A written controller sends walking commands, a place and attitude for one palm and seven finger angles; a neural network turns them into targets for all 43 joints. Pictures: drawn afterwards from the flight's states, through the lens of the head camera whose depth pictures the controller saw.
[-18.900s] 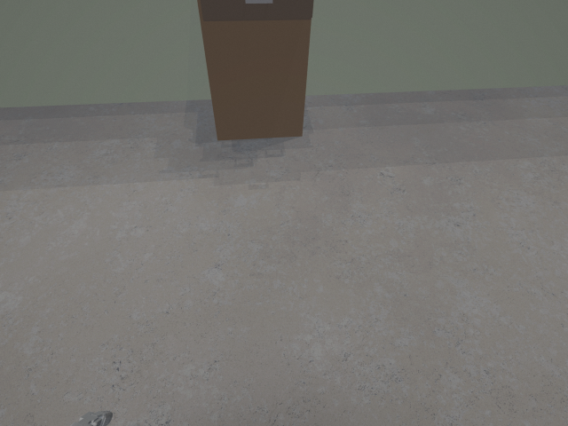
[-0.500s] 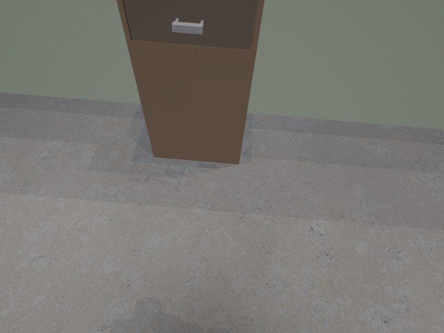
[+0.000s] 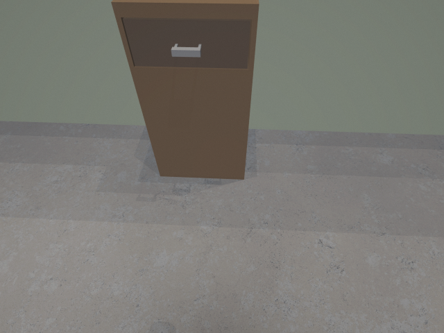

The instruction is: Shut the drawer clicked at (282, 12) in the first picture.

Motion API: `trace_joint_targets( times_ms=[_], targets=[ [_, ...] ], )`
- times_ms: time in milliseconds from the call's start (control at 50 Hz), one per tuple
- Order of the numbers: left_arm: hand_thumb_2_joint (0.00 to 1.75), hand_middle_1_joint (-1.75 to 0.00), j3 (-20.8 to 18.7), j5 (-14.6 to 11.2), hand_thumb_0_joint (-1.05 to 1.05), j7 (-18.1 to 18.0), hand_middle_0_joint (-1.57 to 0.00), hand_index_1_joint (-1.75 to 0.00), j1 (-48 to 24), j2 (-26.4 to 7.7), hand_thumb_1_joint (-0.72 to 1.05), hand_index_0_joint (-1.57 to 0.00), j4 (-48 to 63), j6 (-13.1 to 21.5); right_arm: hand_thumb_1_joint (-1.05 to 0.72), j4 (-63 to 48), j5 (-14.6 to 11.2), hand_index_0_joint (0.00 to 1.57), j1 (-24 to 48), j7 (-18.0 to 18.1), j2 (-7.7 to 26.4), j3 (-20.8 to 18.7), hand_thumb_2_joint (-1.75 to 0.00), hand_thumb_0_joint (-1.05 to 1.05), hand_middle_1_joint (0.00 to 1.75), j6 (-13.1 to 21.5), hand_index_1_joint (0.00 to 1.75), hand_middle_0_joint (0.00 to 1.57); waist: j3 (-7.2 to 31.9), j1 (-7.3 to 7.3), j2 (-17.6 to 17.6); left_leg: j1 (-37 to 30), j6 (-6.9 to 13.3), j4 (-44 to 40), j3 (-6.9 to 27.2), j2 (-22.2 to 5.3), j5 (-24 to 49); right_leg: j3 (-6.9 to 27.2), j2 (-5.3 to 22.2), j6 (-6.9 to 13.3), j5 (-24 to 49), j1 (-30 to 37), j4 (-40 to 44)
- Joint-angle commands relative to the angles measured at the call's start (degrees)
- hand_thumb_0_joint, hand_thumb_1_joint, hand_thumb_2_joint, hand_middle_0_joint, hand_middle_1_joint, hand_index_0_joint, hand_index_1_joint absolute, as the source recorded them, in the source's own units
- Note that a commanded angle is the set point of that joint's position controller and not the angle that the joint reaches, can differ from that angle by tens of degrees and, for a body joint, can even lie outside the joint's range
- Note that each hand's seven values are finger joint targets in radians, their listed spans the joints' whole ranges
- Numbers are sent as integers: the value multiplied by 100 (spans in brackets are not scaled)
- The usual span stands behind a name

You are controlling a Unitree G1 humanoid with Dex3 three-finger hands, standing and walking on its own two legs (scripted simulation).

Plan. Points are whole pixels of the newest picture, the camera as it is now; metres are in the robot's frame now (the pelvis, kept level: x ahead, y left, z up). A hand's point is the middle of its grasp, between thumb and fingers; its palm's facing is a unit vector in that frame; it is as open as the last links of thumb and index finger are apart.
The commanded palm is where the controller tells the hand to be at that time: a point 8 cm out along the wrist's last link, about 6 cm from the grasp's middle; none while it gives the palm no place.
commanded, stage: let the arm hang, fingers relaxed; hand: left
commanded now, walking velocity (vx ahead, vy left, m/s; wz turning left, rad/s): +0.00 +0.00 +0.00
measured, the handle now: (187, 49) +1.04 +0.19 +0.02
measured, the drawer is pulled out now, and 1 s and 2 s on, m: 0.00 0.00 0.00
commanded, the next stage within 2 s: look to check the result in 0.24 s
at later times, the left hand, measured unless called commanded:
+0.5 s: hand out of the picture +0.06 +0.21 -0.16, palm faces +0.00 -0.95 -0.30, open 7.4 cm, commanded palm none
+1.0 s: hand out of the picture +0.12 +0.21 -0.15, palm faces -0.03 -0.94 -0.34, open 7.4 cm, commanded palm none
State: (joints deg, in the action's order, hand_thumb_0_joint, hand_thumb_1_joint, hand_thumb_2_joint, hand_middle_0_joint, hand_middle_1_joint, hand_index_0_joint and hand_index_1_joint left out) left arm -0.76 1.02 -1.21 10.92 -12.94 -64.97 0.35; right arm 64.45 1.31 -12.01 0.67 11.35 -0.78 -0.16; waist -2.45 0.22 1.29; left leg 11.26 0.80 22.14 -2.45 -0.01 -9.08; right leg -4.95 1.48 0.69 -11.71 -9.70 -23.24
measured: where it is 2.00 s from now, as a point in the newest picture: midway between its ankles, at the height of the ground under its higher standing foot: outside the picture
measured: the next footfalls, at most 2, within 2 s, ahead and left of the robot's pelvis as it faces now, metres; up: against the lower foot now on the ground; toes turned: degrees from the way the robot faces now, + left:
none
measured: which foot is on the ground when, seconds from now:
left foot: down 0.00-1.00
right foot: down 0.00-1.00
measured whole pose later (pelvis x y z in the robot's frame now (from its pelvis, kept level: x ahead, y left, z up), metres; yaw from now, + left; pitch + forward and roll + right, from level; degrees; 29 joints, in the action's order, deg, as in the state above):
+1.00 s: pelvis +0.04 -0.02 +0.01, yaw -1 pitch -1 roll +0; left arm -0.8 0.9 -0.5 5.8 -17.3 -64.7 1.5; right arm 64.2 1.3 -6.2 0.5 18.2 -0.7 0.3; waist -2.7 0.4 1.2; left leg 6.3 -1.5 17.0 -2.4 -2.0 -9.4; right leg -4.9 -0.9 2.4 -11.7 -4.6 -17.4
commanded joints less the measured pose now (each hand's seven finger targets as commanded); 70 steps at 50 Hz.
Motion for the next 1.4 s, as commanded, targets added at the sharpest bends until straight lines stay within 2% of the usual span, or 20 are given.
trace_joint_targets(
  times_ms=[0, 80, 140, 200, 280, 340, 620, 660, 780, 840, 860, 1080, 1200, 1380],
  targets=[
    [90, -30, -173, -13, 0, -24, -20, -30, 104, -872, 90, -20, 167, 69, -90, -151, -18, 20, -162, 50, 766, -107, -90, 0, 30, 70, 30, 20, -104, -11, -18, 43, 62, -501, 624, -622, 32, 628, 595, 200, -216, -166, 635],
    [90, -30, -190, -9, 0, -23, -20, -30, 32, -920, 90, -20, 223, 104, -90, -182, -28, 20, -77, 52, 854, -126, -90, 0, 30, 95, 30, 20, 70, -11, -32, -96, 53, -463, 627, -640, 312, 638, 606, 196, 88, -35, 638],
    [90, -30, -191, -15, 0, -15, -20, -30, -56, -902, 90, -20, 235, 100, -90, -175, -15, 20, -24, 56, 859, -119, -90, 0, 30, 91, 30, 20, -15, 5, -8, -89, 30, -515, 601, -637, 196, 647, 606, 195, -5, -54, 705],
    [90, -30, -216, -13, 0, -12, -20, -30, -98, -968, 90, -20, 238, 128, -90, -189, -17, 20, 44, 63, 937, -137, -90, 0, 30, 119, 30, 20, 179, 0, 14, -230, 43, -484, 605, -671, 493, 631, 621, 203, 351, 93, 665],
    [90, -30, -233, -16, 0, -11, -20, -30, -137, -1050, 90, -20, 249, 146, -90, -212, -28, 20, 124, 71, 1063, -155, -90, 0, 30, 120, 30, 20, 204, -3, 24, -304, 37, -469, 596, -690, 589, 648, 624, 219, 498, 148, 704],
    [90, -30, -232, -29, 0, -4, -20, -30, -208, -1104, 90, -20, 237, 156, -90, -202, -27, 20, 144, 73, 1137, -147, -90, 0, 30, 126, 30, 20, 286, 13, -91, -373, 31, -496, 588, -708, 621, 638, 635, 222, 598, 237, 724],
    [90, -30, -219, -34, 0, 12, -20, -30, -421, -1431, 90, -20, 212, 178, -90, -227, -32, 20, 422, 49, 1473, -157, -90, 0, 30, 104, 30, 20, 268, 30, -69, -554, 17, -572, 568, -752, 578, 751, 655, 232, 690, 239, 886],
    [90, -30, -223, -35, 0, 12, -20, -30, -449, -1481, 90, -20, 215, 189, -90, -232, -36, 20, 453, 46, 1528, -159, -90, 0, 30, 112, 30, 20, 360, 29, -154, -601, 12, -572, 558, -761, 666, 733, 672, 226, 856, 324, 877],
    [90, -30, -233, -28, 0, 9, -20, -30, -524, -1566, 90, -20, 261, 202, -90, -274, -38, 20, 566, 40, 1632, -157, -90, 0, 30, 118, 30, 20, 377, 17, -115, -662, 5, -583, 557, -773, 821, 753, 680, 214, 1103, 371, 876],
    [90, -30, -227, -31, 0, 16, -20, -30, -582, -1578, 90, -20, 266, 202, -90, -283, -28, 20, 602, 42, 1654, -151, -90, 0, 30, 125, 30, 20, 379, 28, -23, -667, -6, -609, 553, -782, 827, 768, 682, 216, 1124, 403, 890],
    [90, -30, -230, -32, 0, 15, -20, -30, -598, -1597, 90, -20, 271, 205, -90, -283, -33, 20, 594, 42, 1652, -148, -90, 0, 30, 128, 30, 20, 405, 26, -104, -682, -8, -617, 552, -790, 879, 750, 680, 214, 1202, 441, 878],
    [90, -30, -239, -31, 0, 15, -20, -30, -652, -1636, 90, -20, 322, 203, -90, -319, -44, 20, 641, 51, 1742, -141, -90, 0, 30, 135, 30, 20, 409, 23, -65, -769, -17, -627, 537, -802, 988, 780, 665, 208, 1318, 464, 897],
    [90, -30, -246, -38, 0, -2, -20, -30, -618, -1633, 90, -20, 326, 215, -90, -301, -42, 20, 582, 67, 1706, -143, -90, 0, 30, 146, 30, 20, 544, 18, -99, -867, -18, -576, 496, -820, 1249, 739, 696, 214, 1774, 610, 829],
    [90, -30, -240, -36, 0, -1, -20, -30, -591, -1644, 90, -20, 318, 209, -90, -296, -51, 20, 549, 66, 1703, -143, -90, 0, 30, 124, 30, 20, 435, 27, -134, -851, -29, -618, 467, -816, 1032, 783, 666, 211, 1581, 536, 899]
  ],
)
